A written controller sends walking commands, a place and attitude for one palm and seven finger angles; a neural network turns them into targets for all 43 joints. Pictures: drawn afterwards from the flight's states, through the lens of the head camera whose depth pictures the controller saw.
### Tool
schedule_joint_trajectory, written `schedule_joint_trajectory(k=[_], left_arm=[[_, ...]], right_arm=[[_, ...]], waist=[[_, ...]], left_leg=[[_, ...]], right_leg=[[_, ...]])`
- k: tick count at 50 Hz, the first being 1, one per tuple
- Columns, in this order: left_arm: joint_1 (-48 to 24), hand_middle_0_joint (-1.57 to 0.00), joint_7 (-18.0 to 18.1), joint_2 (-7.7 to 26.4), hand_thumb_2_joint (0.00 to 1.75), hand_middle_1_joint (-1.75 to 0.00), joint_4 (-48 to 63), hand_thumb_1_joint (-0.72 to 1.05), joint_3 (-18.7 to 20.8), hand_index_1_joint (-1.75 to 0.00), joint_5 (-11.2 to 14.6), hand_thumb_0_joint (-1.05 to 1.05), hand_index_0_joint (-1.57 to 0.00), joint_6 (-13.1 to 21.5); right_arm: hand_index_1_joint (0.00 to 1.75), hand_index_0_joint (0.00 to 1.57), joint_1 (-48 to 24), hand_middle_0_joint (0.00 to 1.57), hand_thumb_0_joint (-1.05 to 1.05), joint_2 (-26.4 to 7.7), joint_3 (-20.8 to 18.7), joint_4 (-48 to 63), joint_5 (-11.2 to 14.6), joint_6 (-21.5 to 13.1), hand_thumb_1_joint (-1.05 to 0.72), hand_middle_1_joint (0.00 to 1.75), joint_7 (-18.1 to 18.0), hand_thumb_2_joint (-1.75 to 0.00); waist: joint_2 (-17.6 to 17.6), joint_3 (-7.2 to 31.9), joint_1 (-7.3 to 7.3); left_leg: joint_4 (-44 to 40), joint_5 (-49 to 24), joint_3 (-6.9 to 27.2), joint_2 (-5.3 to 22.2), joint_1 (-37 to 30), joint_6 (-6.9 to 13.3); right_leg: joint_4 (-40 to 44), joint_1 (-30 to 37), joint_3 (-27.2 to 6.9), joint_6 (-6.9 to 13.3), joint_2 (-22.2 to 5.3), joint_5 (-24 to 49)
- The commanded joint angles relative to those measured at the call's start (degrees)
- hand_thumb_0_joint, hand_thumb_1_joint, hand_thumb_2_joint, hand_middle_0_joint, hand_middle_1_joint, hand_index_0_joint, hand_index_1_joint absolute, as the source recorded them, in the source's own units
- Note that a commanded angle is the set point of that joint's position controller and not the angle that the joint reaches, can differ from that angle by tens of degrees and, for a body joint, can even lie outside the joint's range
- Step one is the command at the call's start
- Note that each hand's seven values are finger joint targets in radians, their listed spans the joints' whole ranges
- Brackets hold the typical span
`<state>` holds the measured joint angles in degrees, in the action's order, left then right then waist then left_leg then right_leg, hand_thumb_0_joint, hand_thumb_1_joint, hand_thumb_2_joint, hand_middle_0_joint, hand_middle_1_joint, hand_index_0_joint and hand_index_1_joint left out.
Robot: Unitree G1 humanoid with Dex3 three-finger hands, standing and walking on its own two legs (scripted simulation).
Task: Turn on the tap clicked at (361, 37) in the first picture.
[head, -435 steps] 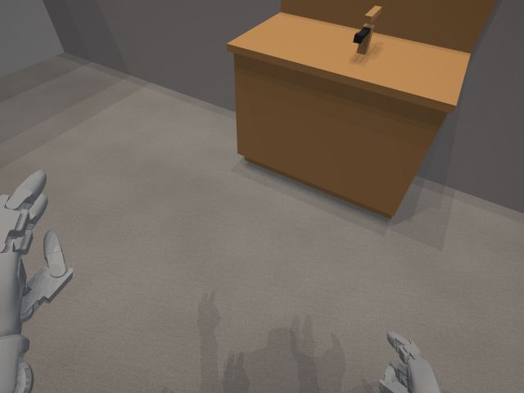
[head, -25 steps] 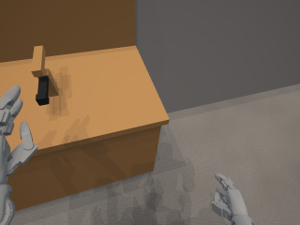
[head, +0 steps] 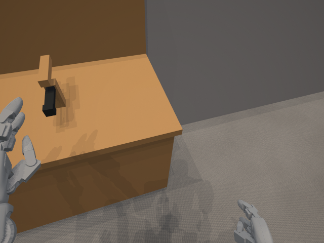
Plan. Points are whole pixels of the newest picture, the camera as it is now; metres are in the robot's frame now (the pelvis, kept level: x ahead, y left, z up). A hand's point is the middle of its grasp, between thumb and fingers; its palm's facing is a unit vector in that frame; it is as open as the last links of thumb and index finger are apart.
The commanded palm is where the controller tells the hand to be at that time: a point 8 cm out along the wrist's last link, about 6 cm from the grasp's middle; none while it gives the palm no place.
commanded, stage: shuffle to correct the standing spot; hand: left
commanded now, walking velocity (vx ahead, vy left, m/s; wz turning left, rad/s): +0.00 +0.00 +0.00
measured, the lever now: (49, 110) +0.45 +0.38 +0.03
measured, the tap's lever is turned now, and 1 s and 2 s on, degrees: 0 0 0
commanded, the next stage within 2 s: come to a stop and stand still in 0.64 s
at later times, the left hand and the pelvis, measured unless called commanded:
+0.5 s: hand (46, 150) +0.24 +0.24 +0.15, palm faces +0.42 -0.83 -0.35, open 7.4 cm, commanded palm +0.19 +0.28 +0.17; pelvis +0.03 +0.00 -0.02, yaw +1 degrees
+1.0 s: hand (40, 116) +0.31 +0.28 +0.16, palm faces +0.44 -0.81 -0.38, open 7.5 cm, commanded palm +0.24 +0.31 +0.17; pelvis +0.09 +0.03 -0.02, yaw +1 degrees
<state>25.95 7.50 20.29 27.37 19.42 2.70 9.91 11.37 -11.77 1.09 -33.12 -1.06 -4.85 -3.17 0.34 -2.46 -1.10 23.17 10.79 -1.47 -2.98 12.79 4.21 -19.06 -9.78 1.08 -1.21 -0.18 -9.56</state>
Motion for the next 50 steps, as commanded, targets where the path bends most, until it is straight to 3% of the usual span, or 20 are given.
schedule_joint_trajectory(k=[1, 12, 16, 21, 26, 29, 30, 32, 33, 34, 35, 37, 39, 40, 41, 42, 43, 45, 47, 50], left_arm=[[-4.0, -0.2, 1.0, 8.6, 0.9, -0.3, 10.6, 0.9, 5.7, -0.3, 0.3, 0.0, -0.2, 3.7], [-4.5, -0.2, 1.4, 8.9, 0.9, -0.3, 11.2, 0.9, 5.4, -0.3, 0.2, 0.0, -0.2, 4.1], [-4.9, -0.2, 1.6, 9.4, 0.9, -0.3, 10.7, 0.9, 5.8, -0.3, 0.4, 0.0, -0.2, 4.4], [-6.3, -0.2, 1.5, 9.7, 0.9, -0.3, 12.2, 0.9, 5.8, -0.3, 0.8, 0.0, -0.2, 5.0], [-4.5, -0.2, 1.3, 11.2, 0.9, -0.3, 14.6, 0.9, 8.0, -0.3, 1.2, 0.0, -0.2, 5.3], [-1.9, -0.2, 1.1, 11.1, 0.9, -0.3, 14.7, 0.9, 8.3, -0.3, 1.0, 0.0, -0.2, 5.3], [-0.8, -0.2, 1.2, 11.6, 0.9, -0.3, 14.7, 0.9, 9.2, -0.3, 0.9, 0.0, -0.2, 5.3], [1.6, -0.2, 1.8, 12.0, 0.9, -0.3, 14.5, 0.9, 9.7, -0.3, 1.2, 0.0, -0.2, 5.6], [0.7, -0.2, 1.9, 11.6, 0.9, -0.3, 14.8, 0.9, 9.7, -0.3, 1.7, 0.0, -0.2, 6.5], [0.8, -0.2, 2.3, 12.7, 0.9, -0.3, 15.2, 0.9, 10.8, -0.3, 1.7, 0.0, -0.2, 7.6], [1.0, -0.2, 2.4, 13.7, 0.9, -0.3, 14.9, 0.9, 11.8, -0.3, 1.4, 0.0, -0.2, 7.6], [-3.2, -0.2, 2.3, 11.1, 0.9, -0.3, 16.9, 0.9, 9.1, -0.3, 0.6, 0.0, -0.2, 8.1], [-5.6, -0.2, 2.1, 11.0, 0.9, -0.3, 17.0, 0.9, 8.7, -0.3, 0.8, 0.0, -0.2, 7.4], [-5.5, -0.2, 2.0, 10.8, 0.9, -0.3, 18.3, 0.9, 8.3, -0.3, 1.1, 0.0, -0.2, 6.3], [-5.0, -0.2, 1.9, 11.2, 0.9, -0.3, 19.7, 0.9, 8.7, -0.3, 1.6, 0.0, -0.2, 5.6], [-8.3, -0.2, 1.7, 11.2, 0.9, -0.3, 20.3, 0.9, 8.2, -0.3, 1.5, 0.0, -0.2, 6.0], [-6.4, -0.2, 1.2, 11.3, 0.9, -0.3, 14.3, 0.9, 8.1, -0.3, 1.3, 0.0, -0.2, 4.8], [-8.6, -0.2, 1.4, 12.5, 0.9, -0.3, 17.3, 0.9, 9.7, -0.3, 1.1, 0.0, -0.2, 4.1], [-6.3, -0.2, 1.3, 11.1, 0.9, -0.3, 20.9, 0.9, 8.4, -0.3, 0.7, 0.0, -0.2, 3.6], [0.5, -0.2, 1.3, 12.0, 0.9, -0.3, 18.8, 0.9, 10.1, -0.3, 0.3, 0.0, -0.2, 2.8]], right_arm=[[0.3, 0.2, -5.6, 0.2, 0.0, -7.3, -2.7, 8.9, 0.4, -3.1, -0.9, 0.3, -0.8, -0.9], [0.3, 0.2, -5.9, 0.2, 0.0, -7.7, -3.3, 8.8, 0.0, -3.4, -0.9, 0.3, -0.9, -0.9], [0.3, 0.2, -6.0, 0.2, 0.0, -7.7, -3.3, 8.3, 0.0, -3.7, -0.9, 0.3, -1.0, -0.9], [0.3, 0.2, -5.7, 0.2, 0.0, -8.2, -3.6, 7.7, 0.7, -3.7, -0.9, 0.3, -0.5, -0.9], [0.3, 0.2, -5.7, 0.2, 0.0, -8.3, -3.5, 8.5, 1.0, -3.3, -0.9, 0.3, -0.2, -0.9], [0.3, 0.2, -5.5, 0.2, 0.0, -8.1, -3.6, 8.8, 0.8, -3.1, -0.9, 0.3, 0.6, -0.9], [0.3, 0.2, -6.0, 0.2, 0.0, -8.3, -3.8, 8.9, 1.0, -2.9, -0.9, 0.3, 0.8, -0.9], [0.3, 0.2, -6.2, 0.2, 0.0, -7.9, -4.3, 8.9, 1.8, -2.5, -0.9, 0.3, 1.4, -0.9], [0.3, 0.2, -7.1, 0.2, 0.0, -8.2, -5.0, 8.8, 2.2, -2.6, -0.9, 0.3, 1.9, -0.9], [0.3, 0.2, -7.2, 0.2, 0.0, -7.9, -4.2, 8.1, 2.0, -2.4, -0.9, 0.3, 2.4, -0.9], [0.3, 0.2, -6.8, 0.2, 0.0, -8.1, -4.0, 7.5, 2.0, -1.9, -0.9, 0.3, 2.7, -0.9], [0.3, 0.2, -7.1, 0.2, 0.0, -6.8, -3.4, 7.1, 1.8, -1.6, -0.9, 0.3, 3.1, -0.9], [0.3, 0.2, -6.0, 0.2, 0.0, -5.5, -3.2, 5.9, 2.0, -1.7, -0.9, 0.3, 2.4, -0.9], [0.3, 0.2, -6.5, 0.2, 0.0, -6.4, -4.1, 5.7, 2.2, -2.1, -0.9, 0.3, 1.5, -0.9], [0.3, 0.2, -6.3, 0.2, 0.0, -7.7, -5.0, 6.9, 2.1, -2.4, -0.9, 0.3, 1.0, -0.9], [0.3, 0.2, -6.1, 0.2, 0.0, -7.5, -5.0, 8.2, 1.8, -2.8, -0.9, 0.3, 1.4, -0.9], [0.3, 0.2, -6.2, 0.2, 0.0, -6.8, -4.7, 8.0, 1.7, -3.4, -0.9, 0.3, 1.6, -0.9], [0.3, 0.2, -9.0, 0.2, 0.0, -5.4, -3.3, 7.2, 1.5, -4.2, -0.9, 0.3, 1.2, -0.9], [0.3, 0.2, -9.0, 0.2, 0.0, -4.9, -2.4, 7.1, 1.6, -5.6, -0.9, 0.3, 1.3, -0.9], [0.3, 0.2, -8.4, 0.2, 0.0, -5.2, -1.3, 7.8, 1.6, -6.1, -0.9, 0.3, 1.0, -0.9]], waist=[[2.7, 7.6, -0.07], [3.2, 6.4, 0.76], [1.5, 4.7, 0.92], [1.6, 6.3, 1.26], [7.7, 8.2, 1.33], [5.7, 9.7, 0.92], [3.4, 11.0, 0.54], [-11.3, 14.5, -1.05], [-14.0, 11.8, -1.72], [-8.9, 8.2, -2.05], [-5.2, 6.1, -1.84], [-4.1, 4.2, -0.15], [-2.3, 5.7, 2.21], [3.0, 8.9, 2.76], [13.6, 11.9, 2.47], [14.7, 12.4, 1.72], [9.1, 9.0, 1.43], [6.8, 7.1, 0.42], [9.2, 8.5, -0.05], [6.4, 9.6, -0.36]], left_leg=[[-7.4, -0.6, 5.1, 4.9, 0.4, -5.3], [-5.2, 16.7, 6.6, 4.6, 5.2, -2.2], [-0.5, 15.8, 7.0, 4.1, 7.6, -1.5], [7.1, 4.1, 6.3, 3.8, 6.6, -1.5], [3.4, -13.9, 13.3, 8.5, -1.2, 0.2], [7.6, -24.1, 10.8, 8.6, -1.8, -0.5], [11.9, -25.2, 7.9, 7.4, 2.6, -1.4], [30.1, -17.8, 0.8, 2.0, 18.6, -2.5], [38.9, 7.2, 0.6, 0.7, 28.1, -3.1], [42.0, 20.4, 5.9, 3.9, 33.7, -2.7], [41.6, 21.9, 8.4, 6.0, 33.9, -2.2], [30.7, 17.9, 6.6, 8.1, 25.9, -1.9], [11.7, -1.0, -2.8, 2.5, 1.7, -2.6], [6.7, -11.2, -2.3, 1.1, -9.5, -2.4], [4.9, -25.1, 11.4, 11.2, -17.6, 2.8], [-0.9, -27.0, 21.5, 17.4, -13.8, 7.6], [-4.4, -21.1, 25.5, 19.1, -6.8, 8.5], [-4.0, -20.9, 20.7, 18.8, -4.5, 8.1], [-2.5, -20.4, 12.3, 15.6, -2.4, 3.6], [0.5, -3.6, 7.0, 11.4, 6.3, -1.5]], right_leg=[[2.0, 4.6, -0.5, 1.3, 0.0, 3.4], [-0.2, 2.4, -1.5, 2.7, -1.2, -9.2], [-1.5, 0.7, -4.1, 4.3, -3.4, -11.5], [-7.6, 1.1, -6.0, 6.2, -5.9, -2.9], [-19.4, -5.1, 2.0, 2.5, -0.8, 2.0], [-13.8, -1.6, 2.8, 3.2, -0.9, 0.1], [-12.2, 4.9, 0.7, 4.6, -2.6, 7.8], [-10.9, 21.0, -12.4, 10.6, -12.3, 23.4], [-8.5, 24.4, -20.4, 15.0, -19.2, 28.5], [-7.2, 22.8, -23.2, 15.3, -23.3, 26.4], [-6.8, 20.0, -21.9, 14.0, -23.5, 23.8], [-8.5, 12.6, -14.3, 11.9, -20.9, 24.1], [-13.5, -0.1, -0.4, 6.1, -11.5, 20.8], [-22.9, -4.2, 3.1, 3.4, -7.1, 18.9], [-36.5, -13.4, 3.9, 0.4, -1.3, 2.2], [-45.1, -14.9, -0.1, 0.4, 1.8, -20.6], [-47.5, -16.0, -2.6, 0.3, 1.3, -22.9], [-39.8, -15.0, -3.8, 0.4, -1.8, -21.4], [-22.1, -6.8, -1.6, 0.8, -1.7, -17.1], [-2.8, 8.0, -1.8, 1.3, -0.7, 0.9]])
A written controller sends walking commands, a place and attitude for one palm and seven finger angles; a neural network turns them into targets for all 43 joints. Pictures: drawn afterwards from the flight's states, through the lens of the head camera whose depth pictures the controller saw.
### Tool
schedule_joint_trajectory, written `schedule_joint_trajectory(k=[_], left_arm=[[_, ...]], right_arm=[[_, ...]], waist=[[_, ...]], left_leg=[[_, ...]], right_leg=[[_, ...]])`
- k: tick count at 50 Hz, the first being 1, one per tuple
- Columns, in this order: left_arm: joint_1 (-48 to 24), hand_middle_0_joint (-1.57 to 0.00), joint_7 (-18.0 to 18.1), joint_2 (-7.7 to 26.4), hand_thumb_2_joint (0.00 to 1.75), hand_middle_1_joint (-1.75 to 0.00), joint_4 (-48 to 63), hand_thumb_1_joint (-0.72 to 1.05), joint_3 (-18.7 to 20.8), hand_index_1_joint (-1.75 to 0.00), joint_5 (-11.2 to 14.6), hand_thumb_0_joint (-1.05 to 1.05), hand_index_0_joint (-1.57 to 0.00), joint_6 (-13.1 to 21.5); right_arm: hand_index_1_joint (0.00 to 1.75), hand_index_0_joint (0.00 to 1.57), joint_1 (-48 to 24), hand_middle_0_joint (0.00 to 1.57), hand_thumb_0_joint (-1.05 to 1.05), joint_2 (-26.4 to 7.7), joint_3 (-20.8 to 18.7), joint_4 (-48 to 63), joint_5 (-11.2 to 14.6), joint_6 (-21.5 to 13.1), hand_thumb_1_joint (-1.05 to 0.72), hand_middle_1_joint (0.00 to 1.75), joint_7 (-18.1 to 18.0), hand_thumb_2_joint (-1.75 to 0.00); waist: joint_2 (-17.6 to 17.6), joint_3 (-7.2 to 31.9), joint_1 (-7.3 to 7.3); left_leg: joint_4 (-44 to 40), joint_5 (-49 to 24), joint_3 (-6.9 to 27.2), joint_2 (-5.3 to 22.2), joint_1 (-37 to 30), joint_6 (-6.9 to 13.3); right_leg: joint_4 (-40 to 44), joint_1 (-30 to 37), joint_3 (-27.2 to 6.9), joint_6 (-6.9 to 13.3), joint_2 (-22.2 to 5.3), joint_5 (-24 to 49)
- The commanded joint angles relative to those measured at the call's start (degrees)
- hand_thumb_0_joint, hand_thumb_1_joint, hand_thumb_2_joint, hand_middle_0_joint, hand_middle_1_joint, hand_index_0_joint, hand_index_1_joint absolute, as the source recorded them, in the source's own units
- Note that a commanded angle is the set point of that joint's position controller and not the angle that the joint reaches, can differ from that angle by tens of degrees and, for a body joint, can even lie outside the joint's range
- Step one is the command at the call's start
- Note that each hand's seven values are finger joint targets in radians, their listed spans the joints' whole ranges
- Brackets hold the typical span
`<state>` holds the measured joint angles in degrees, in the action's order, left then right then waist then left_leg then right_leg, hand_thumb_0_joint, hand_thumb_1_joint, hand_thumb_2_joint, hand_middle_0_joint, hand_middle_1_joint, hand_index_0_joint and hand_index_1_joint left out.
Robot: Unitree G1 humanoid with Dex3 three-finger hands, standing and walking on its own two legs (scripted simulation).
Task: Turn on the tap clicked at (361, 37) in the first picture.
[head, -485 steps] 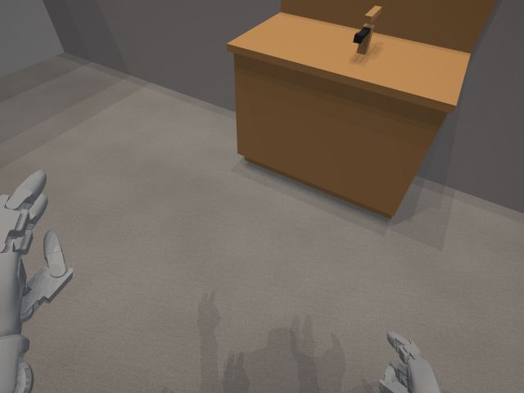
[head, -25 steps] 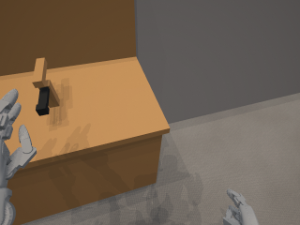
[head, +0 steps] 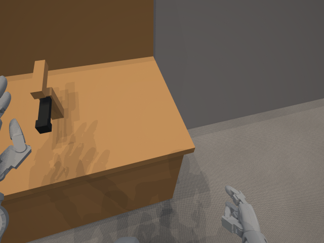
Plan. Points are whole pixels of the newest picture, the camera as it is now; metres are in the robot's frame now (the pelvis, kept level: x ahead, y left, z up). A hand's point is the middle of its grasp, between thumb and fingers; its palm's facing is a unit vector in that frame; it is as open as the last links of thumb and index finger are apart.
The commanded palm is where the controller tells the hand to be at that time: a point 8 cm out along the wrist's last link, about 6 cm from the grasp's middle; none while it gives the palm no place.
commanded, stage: come to a stop and stand still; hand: left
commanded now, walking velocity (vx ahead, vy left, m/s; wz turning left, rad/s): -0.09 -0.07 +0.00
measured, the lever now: (43, 126) +0.36 +0.34 +0.05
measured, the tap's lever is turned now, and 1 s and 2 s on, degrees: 0 0 0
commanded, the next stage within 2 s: look again from close up in 1.52 s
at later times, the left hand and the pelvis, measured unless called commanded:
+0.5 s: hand (24, 139) +0.24 +0.26 +0.18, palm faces +0.36 -0.83 -0.43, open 7.4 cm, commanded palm +0.18 +0.29 +0.19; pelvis +0.02 +0.01 +0.02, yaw +0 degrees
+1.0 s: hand out of the picture +0.22 +0.30 +0.19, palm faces +0.42 -0.81 -0.41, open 7.4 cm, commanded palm +0.16 +0.32 +0.19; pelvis +0.00 +0.04 +0.01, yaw +0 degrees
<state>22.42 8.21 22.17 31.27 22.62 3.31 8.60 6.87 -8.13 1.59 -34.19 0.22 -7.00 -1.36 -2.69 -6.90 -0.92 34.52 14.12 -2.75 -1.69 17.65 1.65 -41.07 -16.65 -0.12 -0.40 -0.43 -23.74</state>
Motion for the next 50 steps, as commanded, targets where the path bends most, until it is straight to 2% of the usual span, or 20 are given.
schedule_joint_trajectory(k=[1, 3, 5, 10, 14, 19, 23, 24, 25, 26, 28, 30, 34, 35, 36, 39, 40, 43, 47, 50], left_arm=[[4.3, -0.2, 0.5, 9.3, 0.9, -0.3, 13.1, 0.9, 6.8, -0.3, 0.1, 0.0, -0.2, 3.9], [6.0, -0.2, 0.1, 6.1, 0.9, -0.3, 9.5, 0.9, 4.7, -0.3, 0.7, 0.0, -0.2, 2.4], [4.4, -0.2, 0.5, 7.9, 0.9, -0.3, 9.2, 0.9, 5.9, -0.3, 1.1, 0.0, -0.2, 1.6], [-2.0, -0.2, 0.8, 7.2, 0.9, -0.3, 10.1, 0.9, 3.3, -0.3, 0.4, 0.0, -0.2, 1.3], [-0.3, -0.2, 0.9, 6.5, 0.9, -0.3, 13.3, 0.9, 1.6, -0.3, 0.3, 0.0, -0.2, 1.2], [4.3, -0.2, 1.3, 7.6, 0.9, -0.3, 14.5, 0.9, 3.5, -0.3, 0.6, 0.0, -0.2, 1.5], [5.4, -0.2, 1.2, 7.0, 0.9, -0.3, 12.9, 0.9, 3.5, -0.3, 1.1, 0.0, -0.2, 1.6], [-60.4, -0.2, -0.1, 58.0, 0.9, -0.3, 24.8, 0.9, 38.0, -0.3, -9.5, 0.0, -0.2, 10.0], [-41.1, -0.2, -2.2, 32.4, 0.9, -0.3, -6.6, 0.9, 22.6, -0.3, -4.6, 0.0, -0.2, 7.4], [-25.7, -0.2, -3.8, 19.3, 0.9, -0.3, -9.7, 0.9, 12.6, -0.3, -3.3, 0.0, -0.2, 6.2], [-9.7, -0.2, -6.0, 9.9, 0.9, -0.3, -6.9, 0.9, 4.3, -0.3, -0.2, 0.0, -0.2, 6.4], [1.7, -0.2, -6.3, 2.2, 0.9, -0.3, -1.0, 0.9, -2.0, -0.3, 1.1, 0.0, -0.2, 5.8], [0.4, -0.2, -4.2, 10.6, 0.9, -0.3, 6.5, 0.9, 4.6, -0.3, -0.5, 0.0, -0.2, 5.9], [-0.9, -0.2, -2.9, 15.9, 0.9, -0.3, 7.8, 0.9, 10.1, -0.3, -1.0, 0.0, -0.2, 6.1], [-2.1, -0.2, -3.2, 12.2, 0.9, -0.3, 7.0, 0.9, 8.0, -0.3, -0.6, 0.0, -0.2, 6.7], [-7.8, -0.2, -2.9, 13.9, 0.9, -0.3, 9.2, 0.9, 9.3, -0.3, -1.3, 0.0, -0.2, 8.8], [-10.5, -0.2, -2.5, 17.0, 0.9, -0.3, 11.3, 0.9, 11.6, -0.3, -1.9, 0.0, -0.2, 9.1], [-10.7, -0.2, -3.0, 12.7, 0.9, -0.3, 8.7, 0.9, 8.1, -0.3, -2.3, 0.0, -0.2, 9.9], [-5.8, -0.2, -3.4, 7.6, 0.9, -0.3, 5.0, 0.9, 4.0, -0.3, -2.0, 0.0, -0.2, 9.6], [-4.8, -0.2, -3.3, 6.4, 0.9, -0.3, 2.3, 0.9, 2.6, -0.3, -2.5, 0.0, -0.2, 9.3]], right_arm=[[0.3, 0.2, -3.6, 0.2, 0.0, -8.7, -1.6, 8.9, -0.2, -3.7, -0.9, 0.3, -1.1, -0.9], [0.3, 0.2, -1.3, 0.2, 0.0, -9.2, -3.0, 8.5, 0.3, -3.3, -0.9, 0.3, -1.3, -0.9], [0.3, 0.2, -2.5, 0.2, 0.0, -9.2, -2.8, 8.1, 0.3, -2.6, -0.9, 0.3, -2.1, -0.9], [0.3, 0.2, -4.4, 0.2, 0.0, -9.6, -2.4, 8.6, 0.5, -1.7, -0.9, 0.3, -3.8, -0.9], [0.3, 0.2, -3.4, 0.2, 0.0, -9.6, -2.9, 9.7, 0.5, -1.2, -0.9, 0.3, -3.7, -0.9], [0.3, 0.2, -3.0, 0.2, 0.0, -9.7, -3.3, 10.3, 0.5, -0.4, -0.9, 0.3, -3.4, -0.9], [0.3, 0.2, -2.9, 0.2, 0.0, -10.1, -3.4, 10.4, 0.5, 0.3, -0.9, 0.3, -3.5, -0.9], [0.3, 0.2, 8.5, 0.2, 0.0, -13.6, -4.0, 9.8, -2.6, -3.5, -0.9, 0.3, -2.2, -0.9], [0.3, 0.2, 2.6, 0.2, 0.0, -8.5, -3.6, 3.0, 1.2, -2.2, -0.9, 0.3, -2.6, -0.9], [0.3, 0.2, 3.6, 0.2, 0.0, -11.0, -5.1, 7.1, -0.2, -2.0, -0.9, 0.3, -1.3, -0.9], [0.3, 0.2, 4.4, 0.2, 0.0, -11.4, -5.6, 9.9, 1.6, -2.3, -0.9, 0.3, 0.9, -0.9], [0.3, 0.2, 2.6, 0.2, 0.0, -10.4, -5.0, 11.4, 2.8, -2.2, -0.9, 0.3, 3.4, -0.9], [0.3, 0.2, 0.6, 0.2, 0.0, -10.8, -4.0, 13.0, 1.8, -2.4, -0.9, 0.3, 1.9, -0.9], [0.3, 0.2, -0.4, 0.2, 0.0, -11.2, -3.7, 12.6, 1.5, -2.2, -0.9, 0.3, 1.1, -0.9], [0.3, 0.2, 0.1, 0.2, 0.0, -10.4, -3.3, 12.7, 1.1, -2.1, -0.9, 0.3, 0.4, -0.9], [0.3, 0.2, 0.4, 0.2, 0.0, -10.2, -3.1, 12.7, 1.0, -3.0, -0.9, 0.3, -0.7, -0.9], [0.3, 0.2, -0.1, 0.2, 0.0, -10.7, -3.0, 12.5, 0.9, -3.3, -0.9, 0.3, -0.9, -0.9], [0.3, 0.2, 1.8, 0.2, 0.0, -10.0, -2.9, 11.9, 0.9, -4.9, -0.9, 0.3, -0.5, -0.9], [0.3, 0.2, 3.0, 0.2, 0.0, -10.2, -3.3, 10.3, 0.9, -5.7, -0.9, 0.3, 0.3, -0.9], [0.3, 0.2, 2.1, 0.2, 0.0, -10.5, -3.3, 9.1, 0.9, -5.6, -0.9, 0.3, 0.5, -0.9]], waist=[[6.0, 13.7, 0.01], [-3.8, 10.9, 0.58], [-1.9, 10.5, 1.02], [7.2, 14.8, -0.05], [7.4, 17.4, -0.61], [8.7, 18.6, -0.65], [8.7, 17.2, -0.3], [0.8, 3.1, 0.69], [10.4, 6.2, -0.05], [12.9, 13.5, -1.14], [8.8, 18.1, -1.72], [4.6, 19.8, -2.15], [-2.6, 12.4, -1.41], [-1.2, 11.6, -1.38], [-0.7, 11.1, -0.62], [9.8, 9.7, -0.36], [13.6, 9.8, -0.63], [15.0, 10.9, -0.86], [5.0, 10.4, -0.41], [7.2, 9.3, -0.35]], left_leg=[[-10.6, -0.9, 6.8, 7.9, 3.4, -0.2], [-5.9, 4.6, 5.1, 3.7, -0.8, -1.7], [-4.7, 0.3, 4.9, 3.9, -4.9, -1.9], [-13.3, -16.4, 7.5, 8.1, -8.0, -1.0], [-11.5, -27.5, 7.0, 8.3, -11.2, -1.2], [-11.0, -27.6, 6.9, 8.0, -10.1, -1.6], [-12.5, -19.3, 6.5, 7.4, -7.8, -1.5], [-4.9, -18.2, 5.9, 8.2, 0.9, 0.5], [-5.4, -16.3, 6.6, 10.0, -5.8, 0.1], [-8.0, -14.8, 5.8, 6.5, -9.6, -1.0], [-6.5, -15.1, 3.7, 5.8, -11.2, 0.3], [-7.8, -16.2, 3.6, 6.3, -11.7, 0.9], [-11.5, 1.1, 4.7, 6.5, -5.4, -0.1], [-11.9, 2.7, 4.8, 6.4, -5.4, -0.1], [-12.5, 5.3, 5.6, 6.2, -3.6, 0.2], [-16.2, 13.6, 8.3, 7.4, 0.7, 1.2], [-18.0, 16.5, 9.5, 8.4, 2.5, 1.6], [-19.5, 20.9, 10.1, 9.0, 5.0, 2.0], [-15.4, 14.5, 9.0, 7.2, -0.6, 0.8], [-16.6, 13.1, 9.4, 7.8, -3.3, 0.4]], right_leg=[[21.1, 15.7, -3.5, 1.1, -1.8, 17.5], [26.0, 6.3, -10.3, 3.5, -5.0, 11.4], [27.6, 2.1, -11.0, 4.7, -6.8, 14.2], [21.2, 9.7, -2.1, 0.5, -1.2, 25.3], [20.8, 11.2, -1.2, 0.5, -1.1, 29.4], [21.1, 12.6, -1.0, 0.9, -1.4, 29.9], [22.0, 12.6, -1.2, 0.9, -1.7, 27.3], [25.2, -2.7, -4.7, -2.1, -5.1, 22.2], [20.3, -6.7, -1.5, 3.9, -9.0, 18.6], [17.9, 0.7, -4.5, 4.4, -4.6, 19.7], [17.9, 5.0, -6.6, 0.4, -4.4, 26.6], [16.9, 7.6, -4.3, -0.6, -3.6, 26.5], [21.3, 4.1, -3.7, 1.3, -3.3, 9.9], [21.4, 2.7, -3.8, 1.7, -3.2, 7.5], [21.4, 2.9, -3.2, 1.9, -3.3, 5.0], [18.5, 5.6, -3.2, 2.0, -1.6, 4.0], [16.2, 7.5, -2.2, 1.7, -1.0, 5.3], [13.8, 11.7, -0.1, 1.4, -0.2, 7.8], [19.5, 6.6, -1.7, 1.9, -1.5, 7.3], [19.9, 3.0, -2.3, 1.8, -1.5, 7.3]])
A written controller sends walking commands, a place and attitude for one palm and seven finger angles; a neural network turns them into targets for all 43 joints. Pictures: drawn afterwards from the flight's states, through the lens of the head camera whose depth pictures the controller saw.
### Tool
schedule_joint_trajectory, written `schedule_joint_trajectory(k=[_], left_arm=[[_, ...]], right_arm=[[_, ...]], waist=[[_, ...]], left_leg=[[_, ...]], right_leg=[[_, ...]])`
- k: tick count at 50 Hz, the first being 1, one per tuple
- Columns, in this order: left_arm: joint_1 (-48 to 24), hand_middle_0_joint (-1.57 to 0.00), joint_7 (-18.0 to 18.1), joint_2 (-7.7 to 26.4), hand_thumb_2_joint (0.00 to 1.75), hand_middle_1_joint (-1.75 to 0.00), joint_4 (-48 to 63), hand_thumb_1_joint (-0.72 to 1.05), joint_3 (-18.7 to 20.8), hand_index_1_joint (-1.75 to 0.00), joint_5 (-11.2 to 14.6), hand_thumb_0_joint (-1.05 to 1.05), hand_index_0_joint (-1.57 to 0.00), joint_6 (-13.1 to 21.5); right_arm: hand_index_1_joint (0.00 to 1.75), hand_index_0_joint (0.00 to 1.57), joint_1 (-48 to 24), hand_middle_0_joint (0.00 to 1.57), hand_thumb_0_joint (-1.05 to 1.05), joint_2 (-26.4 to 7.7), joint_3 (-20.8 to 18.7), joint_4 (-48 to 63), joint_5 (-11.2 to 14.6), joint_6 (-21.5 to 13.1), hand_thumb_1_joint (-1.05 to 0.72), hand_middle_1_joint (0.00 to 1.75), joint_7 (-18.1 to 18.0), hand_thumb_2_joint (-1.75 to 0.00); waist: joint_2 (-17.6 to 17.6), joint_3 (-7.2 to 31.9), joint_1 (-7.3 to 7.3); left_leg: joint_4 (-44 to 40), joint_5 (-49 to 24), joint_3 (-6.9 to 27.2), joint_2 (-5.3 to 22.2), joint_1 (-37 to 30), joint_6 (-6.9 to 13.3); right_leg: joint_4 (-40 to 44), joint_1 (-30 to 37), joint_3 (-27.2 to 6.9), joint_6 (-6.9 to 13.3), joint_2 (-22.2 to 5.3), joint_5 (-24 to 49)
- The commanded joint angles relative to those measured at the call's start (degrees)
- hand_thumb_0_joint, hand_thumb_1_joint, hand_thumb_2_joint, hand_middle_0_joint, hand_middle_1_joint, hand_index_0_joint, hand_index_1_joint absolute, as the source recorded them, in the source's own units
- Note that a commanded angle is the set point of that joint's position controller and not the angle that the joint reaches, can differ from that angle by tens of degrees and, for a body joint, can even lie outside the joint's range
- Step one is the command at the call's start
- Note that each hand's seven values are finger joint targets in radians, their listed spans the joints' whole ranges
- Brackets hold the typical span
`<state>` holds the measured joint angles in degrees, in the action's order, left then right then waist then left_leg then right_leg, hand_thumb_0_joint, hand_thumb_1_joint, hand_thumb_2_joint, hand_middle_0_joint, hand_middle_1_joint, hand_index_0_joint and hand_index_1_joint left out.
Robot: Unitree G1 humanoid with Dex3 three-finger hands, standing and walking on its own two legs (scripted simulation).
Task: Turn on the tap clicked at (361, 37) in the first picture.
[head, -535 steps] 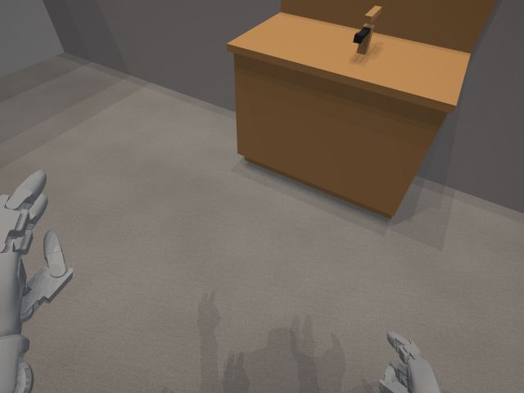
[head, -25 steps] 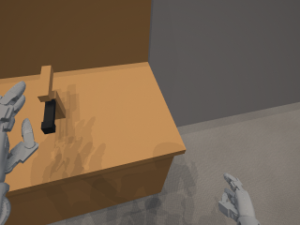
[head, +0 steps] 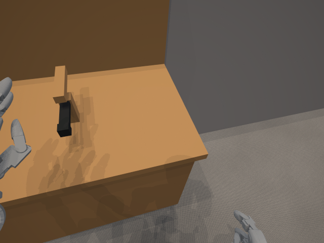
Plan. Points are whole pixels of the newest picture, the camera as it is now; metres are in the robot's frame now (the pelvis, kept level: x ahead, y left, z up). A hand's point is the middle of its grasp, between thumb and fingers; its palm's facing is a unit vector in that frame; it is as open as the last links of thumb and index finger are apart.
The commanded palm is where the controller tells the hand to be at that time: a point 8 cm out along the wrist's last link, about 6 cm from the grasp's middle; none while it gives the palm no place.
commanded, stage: come to a stop and stand still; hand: left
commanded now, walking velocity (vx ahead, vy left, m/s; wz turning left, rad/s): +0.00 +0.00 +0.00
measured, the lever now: (64, 129) +0.36 +0.30 +0.04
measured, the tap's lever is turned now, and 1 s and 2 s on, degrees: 0 0 0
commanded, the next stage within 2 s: look again from close up in 0.52 s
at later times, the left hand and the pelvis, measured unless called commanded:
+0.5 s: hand (43, 142) +0.25 +0.25 +0.16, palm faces +0.37 -0.85 -0.38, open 7.4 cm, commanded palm +0.19 +0.28 +0.18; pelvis +0.03 +0.00 +0.00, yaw +0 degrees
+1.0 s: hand (50, 149) +0.24 +0.24 +0.16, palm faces +0.36 -0.85 -0.38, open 7.4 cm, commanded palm +0.18 +0.27 +0.18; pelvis +0.02 -0.01 +0.01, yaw +0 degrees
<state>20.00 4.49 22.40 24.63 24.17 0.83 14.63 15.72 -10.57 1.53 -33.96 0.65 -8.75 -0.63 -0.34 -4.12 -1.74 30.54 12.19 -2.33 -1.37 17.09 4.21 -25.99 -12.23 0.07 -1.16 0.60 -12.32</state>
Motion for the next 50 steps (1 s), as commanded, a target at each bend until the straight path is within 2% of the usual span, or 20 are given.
schedule_joint_trajectory(k=[1, 5, 6, 10, 11, 15, 16, 20, 21, 29, 30, 31, 35, 36, 40, 41, 45, 46, 49, 50], left_arm=[[-3.0, -0.2, 0.4, 5.3, 0.9, -0.3, 8.5, 0.9, -0.2, -0.3, -0.1, 0.0, -0.2, 3.3], [-4.8, -0.2, 1.0, 9.6, 0.9, -0.3, 9.1, 0.9, 3.5, -0.3, -0.4, 0.0, -0.2, 3.1], [-4.6, -0.2, 0.7, 7.3, 0.9, -0.3, 8.5, 0.9, 1.6, -0.3, 0.0, 0.0, -0.2, 3.1], [-5.5, -0.2, 0.8, 10.7, 0.9, -0.3, 13.8, 0.9, 3.9, -0.3, 0.2, 0.0, -0.2, 3.2], [-4.7, -0.2, 0.6, 8.0, 0.9, -0.3, 13.1, 0.9, 1.7, -0.3, 0.6, 0.0, -0.2, 3.1], [-2.3, -0.2, 0.8, 9.7, 0.9, -0.3, 13.2, 0.9, 3.5, -0.3, 0.8, 0.0, -0.2, 2.4], [-1.9, -0.2, 0.6, 7.2, 0.9, -0.3, 12.2, 0.9, 1.4, -0.3, 1.1, 0.0, -0.2, 2.3], [-1.8, -0.2, 0.9, 9.3, 0.9, -0.3, 11.9, 0.9, 3.0, -0.3, 1.1, 0.0, -0.2, 1.7], [-1.7, -0.2, 0.6, 7.0, 0.9, -0.3, 11.4, 0.9, 0.9, -0.3, 1.3, 0.0, -0.2, 1.7], [-1.3, -0.2, 1.0, 8.3, 0.9, -0.3, 12.7, 0.9, 1.5, -0.3, 1.5, 0.0, -0.2, 1.1], [-1.7, -0.2, 1.2, 9.8, 0.9, -0.3, 13.6, 0.9, 2.7, -0.3, 1.4, 0.0, -0.2, 1.0], [-1.6, -0.2, 1.0, 7.8, 0.9, -0.3, 12.2, 0.9, 1.1, -0.3, 1.6, 0.0, -0.2, 1.2], [-1.2, -0.2, 1.3, 9.9, 0.9, -0.3, 12.5, 0.9, 2.8, -0.3, 1.4, 0.0, -0.2, 1.1], [-0.7, -0.2, 1.2, 7.8, 0.9, -0.3, 11.1, 0.9, 1.4, -0.3, 1.5, 0.0, -0.2, 1.2], [-0.4, -0.2, 1.3, 9.3, 0.9, -0.3, 10.6, 0.9, 2.5, -0.3, 1.5, 0.0, -0.2, 0.7], [-0.4, -0.2, 1.1, 7.2, 0.9, -0.3, 9.3, 0.9, 0.8, -0.3, 1.7, 0.0, -0.2, 0.8], [-1.5, -0.2, 1.4, 9.3, 0.9, -0.3, 11.2, 0.9, 2.1, -0.3, 1.3, 0.0, -0.2, 0.8], [-1.5, -0.2, 1.3, 7.4, 0.9, -0.3, 10.4, 0.9, 0.5, -0.3, 1.4, 0.0, -0.2, 0.8], [-0.9, -0.2, 1.5, 8.2, 0.9, -0.3, 10.5, 0.9, 1.3, -0.3, 1.4, 0.0, -0.2, 0.6], [-50.5, -0.2, 2.2, 50.3, 0.9, -0.3, 31.9, 0.9, 13.4, -0.3, 0.2, 0.0, -0.2, 8.3]], right_arm=[[0.3, 0.2, -6.1, 0.2, 0.0, -8.3, -3.1, 8.7, 0.2, -3.6, -0.9, 0.3, -0.3, -0.9], [0.3, 0.2, -7.3, 0.2, 0.0, -7.8, -2.9, 9.1, 0.3, -2.6, -0.9, 0.3, -0.7, -0.9], [0.3, 0.2, -7.1, 0.2, 0.0, -7.7, -2.8, 9.3, 0.0, -2.2, -0.9, 0.3, -0.9, -0.9], [0.3, 0.2, -8.0, 0.2, 0.0, -7.4, -2.7, 10.0, 0.2, -1.9, -0.9, 0.3, -0.9, -0.9], [0.3, 0.2, -7.6, 0.2, 0.0, -7.5, -2.6, 10.2, -0.2, -1.7, -0.9, 0.3, -0.9, -0.9], [0.3, 0.2, -7.8, 0.2, 0.0, -7.3, -2.8, 10.3, 0.1, -1.2, -0.9, 0.3, -0.9, -0.9], [0.3, 0.2, -7.3, 0.2, 0.0, -7.6, -2.8, 10.3, -0.1, -1.0, -0.9, 0.3, -0.9, -0.9], [0.3, 0.2, -7.7, 0.2, 0.0, -7.7, -2.9, 10.2, 0.3, -0.4, -0.9, 0.3, -1.1, -0.9], [0.3, 0.2, -7.4, 0.2, 0.0, -7.8, -2.8, 10.4, 0.0, -0.1, -0.9, 0.3, -1.1, -0.9], [0.3, 0.2, -7.7, 0.2, 0.0, -7.8, -3.0, 10.9, 0.3, 0.5, -0.9, 0.3, -1.5, -0.9], [0.3, 0.2, -8.5, 0.2, 0.0, -7.9, -2.9, 10.8, 0.5, 0.4, -0.9, 0.3, -1.6, -0.9], [0.3, 0.2, -8.1, 0.2, 0.0, -8.1, -2.8, 10.5, 0.1, 0.5, -0.9, 0.3, -1.6, -0.9], [0.3, 0.2, -8.3, 0.2, 0.0, -7.8, -2.9, 10.5, 0.5, 0.3, -0.9, 0.3, -1.8, -0.9], [0.3, 0.2, -7.9, 0.2, 0.0, -7.9, -2.9, 10.3, 0.1, 0.4, -0.9, 0.3, -1.9, -0.9], [0.3, 0.2, -8.2, 0.2, 0.0, -7.9, -3.0, 10.2, 0.6, 0.2, -0.9, 0.3, -1.9, -0.9], [0.3, 0.2, -7.9, 0.2, 0.0, -8.1, -3.0, 10.0, 0.3, 0.4, -0.9, 0.3, -1.9, -0.9], [0.3, 0.2, -8.5, 0.2, 0.0, -8.0, -3.1, 10.0, 0.7, 0.1, -0.9, 0.3, -2.0, -0.9], [0.3, 0.2, -8.2, 0.2, 0.0, -8.1, -3.0, 10.0, 0.3, 0.2, -0.9, 0.3, -2.0, -0.9], [0.3, 0.2, -7.9, 0.2, 0.0, -8.0, -3.3, 10.3, 0.4, 0.1, -0.9, 0.3, -2.0, -0.9], [0.3, 0.2, -0.6, 0.2, 0.0, -11.6, 6.8, 17.1, 4.4, 1.6, -0.9, 0.3, -6.0, -0.9]], waist=[[5.0, 6.6, 0.59], [2.4, 8.2, 0.34], [2.2, 8.3, 0.59], [6.0, 10.5, 0.38], [5.8, 10.2, 0.61], [5.9, 11.6, 0.34], [4.8, 11.3, 0.64], [5.2, 11.8, 0.47], [4.2, 12.0, 0.69], [4.1, 11.5, 0.72], [4.2, 11.2, 0.58], [3.7, 10.7, 0.7], [5.1, 10.0, 0.59], [3.4, 9.9, 0.7], [3.4, 9.7, 0.63], [1.9, 9.0, 0.79], [4.2, 9.1, 0.72], [3.0, 8.8, 0.84], [2.6, 8.7, 0.79], [18.1, 3.2, 3.71]], left_leg=[[-13.3, 14.6, 9.9, 7.8, -2.0, -2.1], [-12.3, 6.2, 9.2, 7.9, -3.2, -2.6], [-11.8, 4.0, 8.8, 7.7, -3.9, -2.6], [-10.3, -4.8, 7.7, 7.6, -6.3, -3.4], [-10.4, -6.0, 7.9, 7.5, -6.5, -3.6], [-8.9, -10.7, 7.0, 7.5, -8.0, -3.9], [-8.7, -10.7, 6.8, 7.3, -8.1, -3.7], [-8.4, -13.7, 6.6, 7.5, -9.4, -4.2], [-8.3, -13.8, 6.8, 7.4, -9.3, -4.0], [-9.0, -9.5, 7.1, 7.1, -7.8, -3.5], [-9.3, -9.1, 7.2, 7.0, -7.5, -3.8], [-9.7, -7.5, 7.4, 7.0, -7.0, -3.5], [-10.5, -3.6, 7.4, 7.0, -6.3, -3.2], [-10.3, -3.2, 7.3, 7.0, -6.2, -2.8], [-10.1, -2.9, 7.1, 6.7, -6.5, -2.8], [-10.1, -1.9, 7.1, 6.7, -5.8, -2.5], [-10.6, -0.7, 7.4, 6.7, -5.9, -2.5], [-10.8, -0.2, 7.8, 6.7, -5.3, -2.4], [-10.6, 0.3, 7.9, 6.6, -5.3, -2.3], [-12.4, 11.9, 8.5, 4.7, 9.2, -1.2]], right_leg=[[4.1, -0.9, -1.8, 2.4, -2.3, -3.0], [4.0, 1.4, -1.5, 2.3, -2.9, 1.3], [4.2, 1.1, -1.4, 2.5, -3.1, 2.3], [3.1, 3.0, -0.9, 2.7, -3.3, 6.3], [3.1, 2.6, -0.7, 2.8, -3.2, 6.6], [3.7, 3.8, -0.8, 2.8, -3.6, 9.1], [4.2, 3.2, -1.1, 2.9, -3.6, 9.7], [4.1, 3.2, -0.9, 2.7, -3.8, 10.8], [4.4, 3.2, -0.9, 2.8, -3.8, 11.1], [5.3, 4.3, -1.7, 3.0, -4.5, 10.0], [5.2, 4.2, -1.4, 2.9, -4.3, 9.5], [5.5, 3.7, -1.4, 3.0, -4.2, 8.6], [6.0, 3.6, -1.6, 2.9, -4.3, 6.7], [6.4, 3.4, -1.7, 2.9, -4.3, 6.9], [7.0, 2.9, -2.4, 2.9, -4.7, 6.6], [7.4, 2.5, -2.4, 2.9, -4.6, 6.0], [7.2, 2.5, -2.6, 2.9, -4.6, 4.8], [7.3, 2.5, -2.3, 3.0, -4.5, 4.5], [7.5, 2.6, -2.9, 3.1, -4.7, 4.1], [-1.7, 9.0, 0.1, -1.7, 1.5, -5.2]])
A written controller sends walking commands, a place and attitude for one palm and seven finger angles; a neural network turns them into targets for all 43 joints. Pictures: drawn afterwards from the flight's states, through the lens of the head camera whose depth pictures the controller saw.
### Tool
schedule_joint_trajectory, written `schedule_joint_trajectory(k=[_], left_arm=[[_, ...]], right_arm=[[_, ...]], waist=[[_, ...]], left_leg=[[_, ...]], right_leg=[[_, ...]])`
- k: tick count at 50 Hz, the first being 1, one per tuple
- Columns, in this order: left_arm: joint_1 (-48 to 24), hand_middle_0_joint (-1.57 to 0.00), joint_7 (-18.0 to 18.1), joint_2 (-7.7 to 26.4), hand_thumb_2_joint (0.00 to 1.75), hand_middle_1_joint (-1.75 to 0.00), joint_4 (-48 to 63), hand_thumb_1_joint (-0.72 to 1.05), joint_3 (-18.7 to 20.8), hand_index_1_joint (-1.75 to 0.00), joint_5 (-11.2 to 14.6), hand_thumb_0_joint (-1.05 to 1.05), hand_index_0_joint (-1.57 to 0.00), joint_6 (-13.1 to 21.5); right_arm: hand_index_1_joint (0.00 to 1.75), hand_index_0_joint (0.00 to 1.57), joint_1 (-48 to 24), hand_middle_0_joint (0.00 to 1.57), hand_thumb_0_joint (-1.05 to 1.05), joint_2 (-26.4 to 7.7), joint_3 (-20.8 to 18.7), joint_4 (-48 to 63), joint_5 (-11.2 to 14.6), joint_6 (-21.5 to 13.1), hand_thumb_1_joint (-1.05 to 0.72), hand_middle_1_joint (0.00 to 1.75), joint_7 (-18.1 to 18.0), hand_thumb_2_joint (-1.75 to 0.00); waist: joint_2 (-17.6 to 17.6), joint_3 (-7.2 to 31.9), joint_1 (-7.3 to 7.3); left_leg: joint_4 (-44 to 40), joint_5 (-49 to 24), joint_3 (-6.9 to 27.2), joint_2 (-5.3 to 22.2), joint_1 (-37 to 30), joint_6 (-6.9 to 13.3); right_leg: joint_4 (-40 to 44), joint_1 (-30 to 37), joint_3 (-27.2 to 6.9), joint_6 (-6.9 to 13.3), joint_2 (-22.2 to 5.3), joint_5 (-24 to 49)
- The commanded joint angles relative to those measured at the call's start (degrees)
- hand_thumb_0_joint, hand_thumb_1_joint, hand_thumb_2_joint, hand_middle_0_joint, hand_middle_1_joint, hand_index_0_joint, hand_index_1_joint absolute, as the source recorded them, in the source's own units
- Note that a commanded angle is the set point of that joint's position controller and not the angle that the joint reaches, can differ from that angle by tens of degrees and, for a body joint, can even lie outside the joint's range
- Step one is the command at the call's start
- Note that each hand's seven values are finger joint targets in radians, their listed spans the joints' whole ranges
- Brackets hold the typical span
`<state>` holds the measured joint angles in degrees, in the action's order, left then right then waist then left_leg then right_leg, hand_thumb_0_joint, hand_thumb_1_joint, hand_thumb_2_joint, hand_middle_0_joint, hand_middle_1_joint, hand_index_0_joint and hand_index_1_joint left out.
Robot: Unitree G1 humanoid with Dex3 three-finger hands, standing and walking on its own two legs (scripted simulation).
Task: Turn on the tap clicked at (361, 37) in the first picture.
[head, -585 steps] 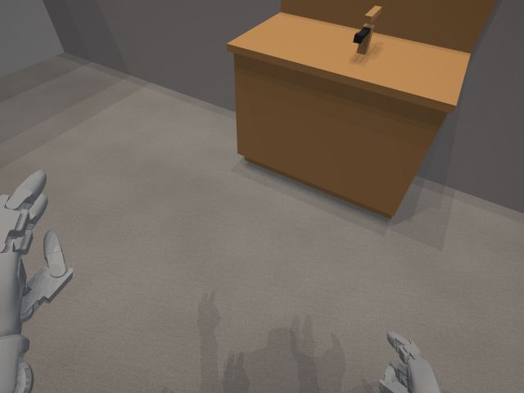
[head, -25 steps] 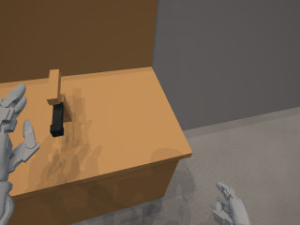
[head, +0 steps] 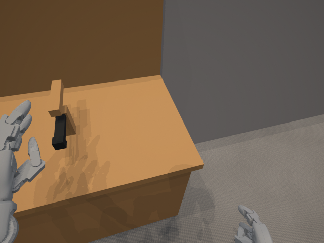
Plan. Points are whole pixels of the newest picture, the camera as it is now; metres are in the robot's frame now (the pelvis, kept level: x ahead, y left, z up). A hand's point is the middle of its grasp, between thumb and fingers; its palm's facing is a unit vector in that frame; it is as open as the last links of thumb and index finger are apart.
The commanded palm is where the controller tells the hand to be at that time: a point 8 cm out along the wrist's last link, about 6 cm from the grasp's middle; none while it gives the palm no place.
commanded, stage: turn the palm inward beside the body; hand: left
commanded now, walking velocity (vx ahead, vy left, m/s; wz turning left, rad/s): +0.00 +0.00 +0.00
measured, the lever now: (59, 142) +0.34 +0.31 +0.03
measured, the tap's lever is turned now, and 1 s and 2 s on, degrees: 0 0 0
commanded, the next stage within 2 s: none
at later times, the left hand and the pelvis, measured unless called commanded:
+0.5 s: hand (36, 183) +0.18 +0.24 +0.14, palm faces +0.52 -0.79 -0.33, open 7.4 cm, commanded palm +0.14 +0.26 +0.16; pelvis -0.01 -0.05 -0.02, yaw +5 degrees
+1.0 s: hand (66, 186) +0.19 +0.20 +0.12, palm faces +0.46 -0.84 -0.28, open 7.4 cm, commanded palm +0.14 +0.24 +0.14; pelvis +0.01 -0.06 -0.03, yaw +4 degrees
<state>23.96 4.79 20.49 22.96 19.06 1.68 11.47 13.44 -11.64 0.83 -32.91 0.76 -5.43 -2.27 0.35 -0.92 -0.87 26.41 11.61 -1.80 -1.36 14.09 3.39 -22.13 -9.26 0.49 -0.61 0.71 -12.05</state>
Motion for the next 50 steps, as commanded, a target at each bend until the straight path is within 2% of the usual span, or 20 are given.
schedule_joint_trajectory(k=[1, 2, 3, 5, 6, 8, 10, 12, 14, 15, 16, 20, 24, 28, 30, 31, 34, 39, 46, 50], left_arm=[[-34.7, -0.2, -0.4, 21.6, 0.9, -0.3, 1.5, 0.9, 16.0, -0.3, -4.7, 0.0, -0.2, 1.7], [-23.2, -0.2, -1.4, 11.9, 0.9, -0.3, -1.7, 0.9, 4.3, -0.3, 1.1, 0.0, -0.2, -1.9], [-18.9, -0.2, -3.1, 10.7, 0.9, -0.3, 0.8, 0.9, 8.3, -0.3, 3.5, 0.0, -0.2, -4.2], [-9.7, -0.2, -5.3, 7.5, 0.9, -0.3, -2.6, 0.9, 5.7, -0.3, 7.1, 0.0, -0.2, -10.1], [-8.2, -0.2, -5.9, 7.7, 0.9, -0.3, 1.8, 0.9, 4.6, -0.3, 6.2, 0.0, -0.2, -10.9], [-6.3, -0.2, -5.3, 8.3, 0.9, -0.3, 7.1, 0.9, 2.8, -0.3, 3.7, 0.0, -0.2, -10.9], [-6.8, -0.2, -2.9, 14.6, 0.9, -0.3, 11.5, 0.9, 8.8, -0.3, 3.0, 0.0, -0.2, -7.9], [-8.3, -0.2, -0.9, 15.6, 0.9, -0.3, 14.0, 0.9, 11.2, -0.3, 3.3, 0.0, -0.2, -2.7], [-11.5, -0.2, 1.0, 15.9, 0.9, -0.3, 13.8, 0.9, 12.2, -0.3, 4.1, 0.0, -0.2, 1.6], [-12.9, -0.2, 2.0, 19.1, 0.9, -0.3, 13.9, 0.9, 14.8, -0.3, 4.0, 0.0, -0.2, 2.7], [-14.8, -0.2, 2.4, 16.1, 0.9, -0.3, 12.9, 0.9, 11.8, -0.3, 3.9, 0.0, -0.2, 3.4], [-15.1, -0.2, 0.9, 14.2, 0.9, -0.3, 4.7, 0.9, 8.5, -0.3, 4.7, 0.0, -0.2, 0.7], [-15.3, -0.2, -2.1, 13.3, 0.9, -0.3, 6.6, 0.9, 4.3, -0.3, 5.5, 0.0, -0.2, -3.2], [-13.2, -0.2, -1.9, 14.2, 0.9, -0.3, 7.3, 0.9, 6.6, -0.3, 6.7, 0.0, -0.2, -4.1], [-9.7, -0.2, -0.9, 17.1, 0.9, -0.3, 6.5, 0.9, 11.7, -0.3, 7.5, 0.0, -0.2, -3.9], [-9.7, -0.2, -0.9, 14.2, 0.9, -0.3, 8.3, 0.9, 9.9, -0.3, 8.0, 0.0, -0.2, -3.5], [-5.0, -0.2, -0.3, 13.3, 0.9, -0.3, 8.9, 0.9, 11.4, -0.3, 9.1, 0.0, -0.2, -3.4], [-2.2, -0.2, -1.6, 10.1, 0.9, -0.3, 10.5, 0.9, 8.5, -0.3, 10.3, 0.0, -0.2, -4.2], [-1.8, -0.2, -0.3, 8.4, 0.9, -0.3, 13.7, 0.9, 6.2, -0.3, 9.5, 0.0, -0.2, -2.9], [0.3, -0.2, 1.4, 9.1, 0.9, -0.3, 13.8, 0.9, 6.7, -0.3, 8.9, 0.0, -0.2, -2.8]], right_arm=[[0.3, 0.2, -6.5, 0.2, 0.0, -6.9, -2.4, 4.8, -2.7, -3.3, -0.9, 0.3, -3.3, -0.9], [0.3, 0.2, -5.9, 0.2, 0.0, -9.4, -2.5, 6.4, -1.2, -3.8, -0.9, 0.3, -0.3, -0.9], [0.3, 0.2, -6.7, 0.2, 0.0, -11.4, -3.6, 5.7, -1.0, -4.1, -0.9, 0.3, 0.1, -0.9], [0.3, 0.2, -10.2, 0.2, 0.0, -11.0, -2.3, 5.9, 0.7, -3.2, -0.9, 0.3, 0.8, -0.9], [0.3, 0.2, -10.7, 0.2, 0.0, -11.1, -2.3, 6.2, 0.7, -3.0, -0.9, 0.3, 1.4, -0.9], [0.3, 0.2, -12.9, 0.2, 0.0, -10.5, -1.9, 7.1, 0.5, -2.6, -0.9, 0.3, 2.0, -0.9], [0.3, 0.2, -13.6, 0.2, 0.0, -10.3, -1.7, 7.1, 0.2, -2.1, -0.9, 0.3, 1.7, -0.9], [0.3, 0.2, -13.0, 0.2, 0.0, -9.3, -2.0, 7.2, -0.9, -2.5, -0.9, 0.3, 1.0, -0.9], [0.3, 0.2, -12.4, 0.2, 0.0, -8.6, -2.0, 5.8, -1.2, -3.3, -0.9, 0.3, 0.6, -0.9], [0.3, 0.2, -11.5, 0.2, 0.0, -8.7, -2.0, 4.8, -0.8, -3.4, -0.9, 0.3, 0.3, -0.9], [0.3, 0.2, -11.4, 0.2, 0.0, -8.2, -2.1, 4.7, -1.0, -3.9, -0.9, 0.3, 0.2, -0.9], [0.3, 0.2, -10.8, 0.2, 0.0, -9.2, -1.8, 3.2, 0.1, -5.0, -0.9, 0.3, -0.8, -0.9], [0.3, 0.2, -12.1, 0.2, 0.0, -9.3, -1.4, 4.9, 0.6, -6.6, -0.9, 0.3, -2.0, -0.9], [0.3, 0.2, -11.9, 0.2, 0.0, -9.1, -1.5, 5.1, 0.8, -7.6, -0.9, 0.3, -2.4, -0.9], [0.3, 0.2, -11.1, 0.2, 0.0, -9.0, -1.8, 4.6, 0.7, -7.8, -0.9, 0.3, -2.3, -0.9], [0.3, 0.2, -11.2, 0.2, 0.0, -8.6, -1.8, 5.1, 0.7, -7.8, -0.9, 0.3, -2.0, -0.9], [0.3, 0.2, -9.4, 0.2, 0.0, -8.6, -2.1, 5.6, 0.7, -8.0, -0.9, 0.3, -1.5, -0.9], [0.3, 0.2, -7.7, 0.2, 0.0, -9.1, -2.2, 6.2, 1.2, -8.6, -0.9, 0.3, -1.6, -0.9], [0.3, 0.2, -6.5, 0.2, 0.0, -9.0, -2.4, 5.8, 1.3, -10.3, -0.9, 0.3, -2.1, -0.9], [0.3, 0.2, -6.9, 0.2, 0.0, -9.0, -2.3, 5.6, 1.3, -10.9, -0.9, 0.3, -2.2, -0.9]], waist=[[11.0, 10.7, -3.12], [8.1, 10.0, -0.33], [4.7, 14.6, -2.55], [3.8, 10.7, -3.01], [0.7, 9.6, -3.22], [1.1, 6.9, -2.72], [1.6, 6.6, -2.19], [0.4, 9.2, -1.82], [3.2, 8.6, -1.45], [6.0, 7.9, -1.35], [6.6, 9.3, -0.77], [6.8, 5.3, 0.27], [4.7, 6.5, -0.81], [-0.5, 6.1, -1.47], [-1.4, 7.0, -2.85], [-0.7, 8.6, -2.49], [-0.5, 11.0, -3.05], [-0.4, 11.0, -2.36], [1.4, 10.3, -1.92], [2.1, 9.9, -2.78]], left_leg=[[-5.2, -3.0, 5.7, 3.8, -6.8, -6.5], [-4.5, -13.6, 7.7, 3.3, -10.8, -8.4], [-3.0, -13.4, 5.9, 3.3, -13.4, -7.5], [-2.7, -11.0, 4.2, 2.3, -10.0, -6.8], [-2.8, -10.2, 4.5, 2.4, -7.6, -6.0], [-2.4, -5.8, 4.0, 2.2, -4.8, -4.3], [-1.7, -1.2, 3.6, 1.7, -2.9, -3.4], [0.3, 0.3, 3.6, 1.1, -2.2, -3.0], [2.1, 3.3, 3.7, 0.7, -1.5, -2.7], [2.5, 5.3, 3.5, 0.7, -1.5, -2.7], [3.3, 6.3, 3.7, 0.2, -1.1, -2.6], [6.1, 8.8, 3.0, -0.5, 1.2, -1.9], [7.3, 6.7, 3.0, -0.6, 2.2, -1.6], [8.7, 4.8, 3.3, -0.2, 3.6, -1.7], [9.7, 2.8, 3.3, 0.2, 4.7, -2.2], [10.0, 1.0, 3.3, 0.1, 4.9, -2.1], [10.8, -2.3, 2.8, 0.3, 4.5, -2.1], [10.9, -5.7, 2.3, 0.2, 3.8, -1.5], [11.2, -6.0, 2.5, -0.1, 3.4, -1.1], [10.8, -4.9, 2.8, 0.0, 3.8, -1.1]], right_leg=[[-8.7, -2.1, 3.7, 3.3, 2.2, -0.5], [-7.0, -7.5, 5.5, 3.1, 2.8, -0.2], [-5.9, -7.7, 4.6, 2.4, 2.5, 1.9], [-4.3, -6.0, 5.8, 2.6, 2.3, 4.7], [-4.6, -5.6, 6.5, 2.5, 1.9, 5.5], [-5.1, -7.4, 6.2, 2.2, 1.7, 3.6], [-5.1, -8.0, 5.3, 2.2, 2.1, 0.4], [-6.3, -9.1, 5.0, 1.9, 2.1, -2.5], [-6.7, -11.2, 4.2, 1.7, 1.9, -5.0], [-6.2, -12.0, 3.6, 1.8, 1.8, -6.4], [-6.5, -12.1, 3.6, 1.7, 1.2, -7.3], [-4.9, -14.6, 1.7, 1.6, 0.0, -10.3], [-3.9, -13.6, -0.5, 1.3, -1.6, -11.5], [-2.4, -12.8, -2.5, 0.5, -2.5, -12.6], [-2.7, -10.3, -4.2, 0.1, -3.4, -8.1], [-4.1, -9.1, -3.9, -0.2, -4.0, -3.3], [-6.7, -8.0, -2.7, -0.8, -3.7, 6.1], [-8.7, -8.8, -0.4, -0.8, -2.9, 12.2], [-9.3, -10.6, 0.8, 0.0, -2.2, 9.6], [-9.3, -11.1, 1.1, 0.6, -1.7, 6.0]])
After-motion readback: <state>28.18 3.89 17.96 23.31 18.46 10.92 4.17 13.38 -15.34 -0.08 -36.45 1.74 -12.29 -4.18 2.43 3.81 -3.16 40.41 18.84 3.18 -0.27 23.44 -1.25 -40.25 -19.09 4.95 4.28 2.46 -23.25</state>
